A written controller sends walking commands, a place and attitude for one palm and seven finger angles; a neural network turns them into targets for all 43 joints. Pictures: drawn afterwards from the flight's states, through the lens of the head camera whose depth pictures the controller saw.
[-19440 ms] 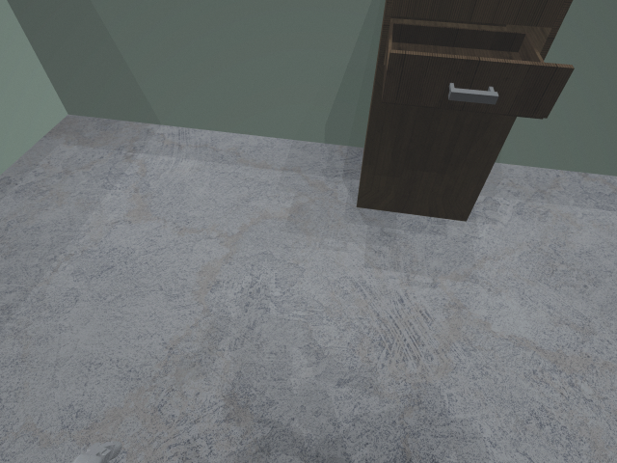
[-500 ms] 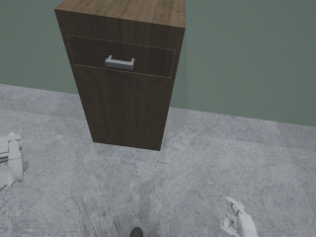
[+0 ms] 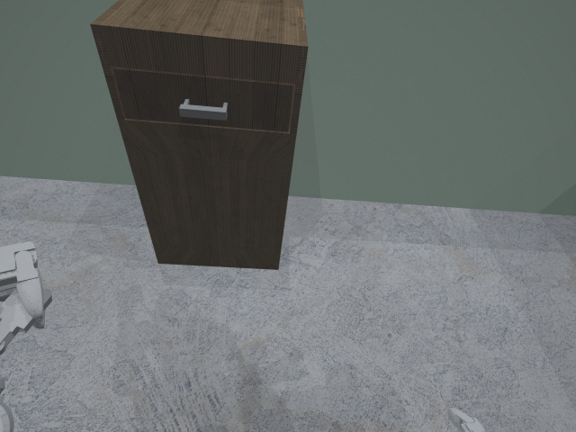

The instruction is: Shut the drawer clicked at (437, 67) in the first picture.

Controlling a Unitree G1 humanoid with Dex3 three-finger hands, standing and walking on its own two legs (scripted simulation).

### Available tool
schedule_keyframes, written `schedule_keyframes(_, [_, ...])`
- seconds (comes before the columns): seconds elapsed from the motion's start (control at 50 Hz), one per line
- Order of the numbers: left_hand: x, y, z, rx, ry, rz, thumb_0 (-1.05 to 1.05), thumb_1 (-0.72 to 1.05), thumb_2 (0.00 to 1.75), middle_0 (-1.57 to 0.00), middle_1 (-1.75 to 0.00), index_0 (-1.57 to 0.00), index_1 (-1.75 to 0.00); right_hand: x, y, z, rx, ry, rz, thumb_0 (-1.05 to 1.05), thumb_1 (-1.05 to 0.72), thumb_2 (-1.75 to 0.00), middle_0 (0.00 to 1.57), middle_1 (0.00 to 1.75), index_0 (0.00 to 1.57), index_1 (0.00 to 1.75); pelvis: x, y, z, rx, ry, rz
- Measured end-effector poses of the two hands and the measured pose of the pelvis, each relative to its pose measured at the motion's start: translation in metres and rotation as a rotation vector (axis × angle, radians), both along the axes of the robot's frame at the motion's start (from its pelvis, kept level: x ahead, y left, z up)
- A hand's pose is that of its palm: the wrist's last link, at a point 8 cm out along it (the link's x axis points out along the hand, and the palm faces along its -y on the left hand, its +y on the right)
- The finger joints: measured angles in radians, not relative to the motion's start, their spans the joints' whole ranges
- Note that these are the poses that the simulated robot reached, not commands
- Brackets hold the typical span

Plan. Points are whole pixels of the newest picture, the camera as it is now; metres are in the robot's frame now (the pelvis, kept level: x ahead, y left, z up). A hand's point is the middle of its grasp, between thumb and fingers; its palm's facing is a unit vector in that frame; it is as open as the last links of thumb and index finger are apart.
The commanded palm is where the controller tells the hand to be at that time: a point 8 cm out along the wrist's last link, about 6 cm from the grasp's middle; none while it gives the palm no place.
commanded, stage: stop stepping back and stand still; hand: left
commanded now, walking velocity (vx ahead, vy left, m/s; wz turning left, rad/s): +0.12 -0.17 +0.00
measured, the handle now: (204, 108) +0.86 +0.28 +0.00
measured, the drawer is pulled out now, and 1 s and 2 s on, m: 0.00 0.00 0.00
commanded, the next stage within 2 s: let the arm hang, fingers relaxed in 0.58 s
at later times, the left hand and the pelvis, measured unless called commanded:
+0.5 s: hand (41, 318) +0.17 +0.25 +0.17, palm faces +0.45 -0.80 -0.40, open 3.3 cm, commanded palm +0.10 +0.29 +0.19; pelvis -0.02 +0.00 +0.01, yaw +2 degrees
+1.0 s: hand out of the picture +0.03 +0.22 -0.16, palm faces +0.07 -0.97 -0.23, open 3.2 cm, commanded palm none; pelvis -0.01 +0.02 +0.01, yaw +4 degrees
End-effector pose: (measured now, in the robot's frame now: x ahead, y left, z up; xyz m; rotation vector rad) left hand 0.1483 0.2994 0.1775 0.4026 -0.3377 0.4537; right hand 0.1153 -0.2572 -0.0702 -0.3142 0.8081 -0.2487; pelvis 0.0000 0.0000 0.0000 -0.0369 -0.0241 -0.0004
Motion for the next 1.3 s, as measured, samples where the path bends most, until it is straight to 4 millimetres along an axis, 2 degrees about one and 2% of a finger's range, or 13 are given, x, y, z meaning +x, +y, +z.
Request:
schedule_keyframes(0.08, [0.003, -0.02, 0.01, -0.003, 0.025, -0.074, 0.02, 0.9, 0.9, -1.41, -1.6, -1.4, -1.6, 0.001, 0.024, 0.018, 0.086, -0.096, 0.039, 0.02, -0.9, -0.89, 0.2, 0.3, 0.2, 0.3, -0.017, -0.007, 0.012, 0.005, -0.002, -0.002])
schedule_keyframes(0.2, [-0.031, -0.052, 0.035, 0.159, 0.09, -0.186, 0.02, 0.89, 0.9, -1.41, -1.6, -1.4, -1.6, 0.006, 0.037, 0.02, 0.162, -0.139, 0.086, 0.01, -0.9, -0.89, 0.2, 0.3, 0.2, 0.3, -0.031, -0.016, 0.013, 0.024, 0.024, -0.014])
schedule_keyframes(0.28, [-0.045, -0.035, 0.037, 0.145, 0.076, -0.085, 0.02, 0.89, 0.89, -1.41, -1.6, -1.4, -1.6, 0.0, 0.028, 0.01, 0.146, -0.066, 0.083, 0.01, -0.9, -0.89, 0.21, 0.3, 0.2, 0.3, -0.029, -0.014, 0.017, 0.038, 0.03, -0.003])
schedule_keyframes(0.4, [-0.039, -0.009, 0.011, 0.027, 0.077, 0.048, 0.02, 0.89, 0.9, -1.41, -1.6, -1.4, -1.6, 0.002, 0.014, -0.002, 0.059, -0.035, 0.08, 0.01, -0.9, -0.89, 0.2, 0.3, 0.2, 0.3, -0.02, 0.0, 0.008, 0.017, 0.026, 0.044])
schedule_keyframes(0.68, [-0.006, -0.018, 0.018, 0.13, 0.169, -0.063, 0.02, 0.89, 0.9, -1.41, -1.6, -1.4, -1.6, 0.031, 0.041, -0.002, 0.164, -0.051, 0.081, 0.01, -0.9, -0.89, 0.2, 0.3, 0.2, 0.3, -0.006, 0.002, 0.012, 0.03, 0.04, 0.027])
schedule_keyframes(0.72, [0.004, -0.01, -0.011, 0.114, 0.288, -0.075, 0.01, 0.9, 0.9, -1.4, -1.6, -1.4, -1.6, 0.035, 0.042, -0.009, 0.181, -0.028, 0.119, 0.01, -0.9, -0.89, 0.2, 0.3, 0.2, 0.3, -0.006, 0.007, 0.012, 0.029, 0.051, 0.04])
schedule_keyframes(0.8, [0.008, 0.006, -0.138, -0.119, 0.758, -0.01, 0.0, 0.9, 0.9, -1.36, -1.56, -1.36, -1.56, 0.034, 0.039, -0.036, 0.184, 0.077, 0.148, 0.01, -0.9, -0.89, 0.2, 0.3, 0.2, 0.3, -0.008, 0.017, 0.004, 0.036, 0.063, 0.054])
schedule_keyframes(0.88, [-0.04, -0.018, -0.247, -0.351, 1.187, 0.012, 0.01, 0.91, 0.9, -1.26, -1.47, -1.26, -1.46, 0.013, 0.038, -0.042, 0.159, 0.179, 0.124, 0.01, -0.9, -0.89, 0.2, 0.3, 0.2, 0.3, -0.011, 0.02, 0.003, 0.043, 0.038, 0.06])
schedule_keyframes(0.94, [-0.089, -0.043, -0.291, -0.47, 1.404, 0.013, 0.02, 0.91, 0.9, -1.17, -1.38, -1.16, -1.36, -0.013, 0.038, -0.041, 0.135, 0.27, 0.093, 0.01, -0.9, -0.89, 0.2, 0.3, 0.2, 0.3, -0.013, 0.02, 0.006, 0.04, 0.021, 0.062])
schedule_keyframes(1.02, [-0.146, -0.035, -0.306, -0.542, 1.553, 0.104, 0.02, 0.91, 0.89, -1.03, -1.28, -1.02, -1.21, -0.054, 0.04, -0.042, 0.12, 0.419, 0.063, 0.01, -0.9, -0.89, 0.2, 0.3, 0.2, 0.3, -0.015, 0.02, 0.012, 0.026, 0.013, 0.069])
schedule_keyframes(1.14, [-0.214, -0.03, -0.302, -0.598, 1.73, 0.189, 0.01, 0.91, 0.89, -0.8, -1.01, -0.79, -0.96, -0.104, 0.051, -0.049, 0.148, 0.578, 0.017, 0.01, -0.9, -0.89, 0.2, 0.3, 0.2, 0.3, -0.018, 0.027, 0.018, 0.022, 0.015, 0.069])
schedule_keyframes(1.22, [-0.238, -0.031, -0.297, -0.61, 1.794, 0.225, 0.01, 0.91, 0.89, -0.64, -0.82, -0.64, -0.79, -0.126, 0.061, -0.054, 0.182, 0.628, -0.008, 0.01, -0.9, -0.89, 0.2, 0.3, 0.2, 0.3, -0.018, 0.03, 0.02, 0.027, 0.013, 0.065])
schedule_keyframes(1.3, [-0.244, -0.035, -0.294, -0.613, 1.808, 0.233, 0.01, 0.91, 0.9, -0.49, -0.64, -0.48, -0.62, -0.139, 0.071, -0.059, 0.214, 0.648, -0.025, 0.01, -0.9, -0.89, 0.2, 0.3, 0.2, 0.3, -0.019, 0.032, 0.02, 0.031, 0.006, 0.059])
